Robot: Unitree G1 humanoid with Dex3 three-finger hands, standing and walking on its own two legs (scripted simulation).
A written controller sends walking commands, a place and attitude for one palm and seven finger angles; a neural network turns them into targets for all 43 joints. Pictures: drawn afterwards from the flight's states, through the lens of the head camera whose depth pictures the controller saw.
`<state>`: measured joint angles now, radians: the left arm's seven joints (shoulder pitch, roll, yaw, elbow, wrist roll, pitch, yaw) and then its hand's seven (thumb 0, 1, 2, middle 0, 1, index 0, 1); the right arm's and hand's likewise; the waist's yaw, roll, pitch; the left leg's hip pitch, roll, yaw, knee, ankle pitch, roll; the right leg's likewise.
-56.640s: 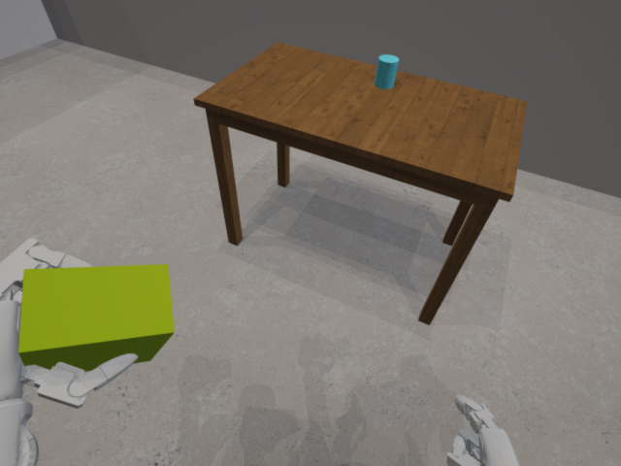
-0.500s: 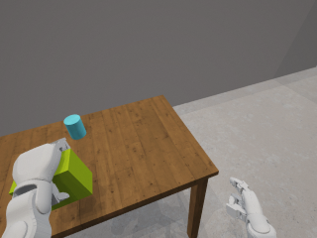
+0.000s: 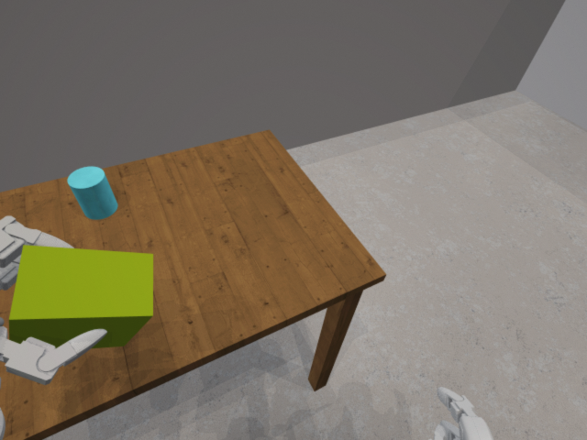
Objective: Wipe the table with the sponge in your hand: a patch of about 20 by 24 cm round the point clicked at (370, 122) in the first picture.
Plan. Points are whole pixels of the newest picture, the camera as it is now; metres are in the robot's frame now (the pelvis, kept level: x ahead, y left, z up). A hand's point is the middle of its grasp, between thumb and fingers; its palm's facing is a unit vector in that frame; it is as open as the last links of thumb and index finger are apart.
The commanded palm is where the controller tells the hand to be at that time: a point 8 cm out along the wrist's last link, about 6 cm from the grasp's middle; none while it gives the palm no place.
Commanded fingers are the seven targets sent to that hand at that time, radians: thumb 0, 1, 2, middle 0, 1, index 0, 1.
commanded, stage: step back with the hand held close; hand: left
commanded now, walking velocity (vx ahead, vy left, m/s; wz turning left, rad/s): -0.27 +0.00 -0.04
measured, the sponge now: (100, 303) +0.23 +0.23 +0.13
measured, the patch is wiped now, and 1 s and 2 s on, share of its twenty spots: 1.00 1.00 1.00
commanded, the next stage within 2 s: stop stepping back and stand still in 1.00 s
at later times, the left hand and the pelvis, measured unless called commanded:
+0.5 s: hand (24, 364) +0.15 +0.25 +0.17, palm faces +0.45 -0.83 -0.32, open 10.6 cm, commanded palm +0.09 +0.28 +0.19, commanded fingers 0.00 0.10 1.30 -1.20 -1.60 -1.20 -1.60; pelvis -0.05 -0.01 -0.01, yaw +3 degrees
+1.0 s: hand out of the picture +0.05 +0.24 +0.17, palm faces +0.44 -0.84 -0.31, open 10.6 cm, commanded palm -0.01 +0.27 +0.19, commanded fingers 0.00 0.10 1.30 -1.20 -1.60 -1.20 -1.60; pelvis -0.14 -0.02 +0.00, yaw +6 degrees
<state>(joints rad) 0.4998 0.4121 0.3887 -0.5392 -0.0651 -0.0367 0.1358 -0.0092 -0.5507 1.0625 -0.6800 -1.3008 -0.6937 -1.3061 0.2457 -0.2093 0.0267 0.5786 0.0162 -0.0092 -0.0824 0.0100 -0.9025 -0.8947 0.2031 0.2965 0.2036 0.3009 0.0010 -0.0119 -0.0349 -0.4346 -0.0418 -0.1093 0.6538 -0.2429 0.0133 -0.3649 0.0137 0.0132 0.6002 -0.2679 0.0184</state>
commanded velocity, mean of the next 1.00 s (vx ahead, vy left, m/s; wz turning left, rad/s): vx -0.37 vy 0.00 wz -0.13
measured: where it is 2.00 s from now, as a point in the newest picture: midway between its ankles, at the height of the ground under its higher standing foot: outside the picture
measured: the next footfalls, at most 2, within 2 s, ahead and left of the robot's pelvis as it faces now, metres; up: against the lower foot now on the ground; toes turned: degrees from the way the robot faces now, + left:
right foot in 0.74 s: -0.02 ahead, -0.14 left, +0.00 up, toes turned +9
left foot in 1.02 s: -0.14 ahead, +0.10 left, +0.00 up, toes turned +6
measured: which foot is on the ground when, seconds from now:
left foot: down 0.00-0.80, up 0.82-1.00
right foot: down 0.00-0.62, up 0.64-0.72, down 0.74-1.00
